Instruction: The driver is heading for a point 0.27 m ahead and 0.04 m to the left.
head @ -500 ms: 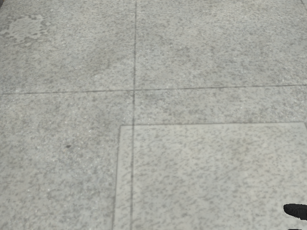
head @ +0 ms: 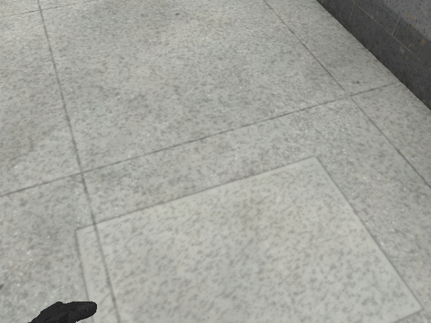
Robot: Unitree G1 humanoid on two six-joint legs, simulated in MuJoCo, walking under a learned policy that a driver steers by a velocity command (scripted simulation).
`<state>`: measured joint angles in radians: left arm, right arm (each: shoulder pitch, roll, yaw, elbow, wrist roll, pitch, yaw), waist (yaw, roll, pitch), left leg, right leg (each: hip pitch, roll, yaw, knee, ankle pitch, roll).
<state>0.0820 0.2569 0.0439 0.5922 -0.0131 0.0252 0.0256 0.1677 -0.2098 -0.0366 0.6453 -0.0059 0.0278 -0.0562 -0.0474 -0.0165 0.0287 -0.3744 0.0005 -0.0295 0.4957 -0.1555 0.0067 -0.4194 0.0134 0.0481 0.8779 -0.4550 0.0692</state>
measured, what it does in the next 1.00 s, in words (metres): steps on the spot, turning left: right foot, then left foot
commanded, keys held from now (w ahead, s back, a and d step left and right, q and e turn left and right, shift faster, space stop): shift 0.26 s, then q+shift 0.30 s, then shift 0.44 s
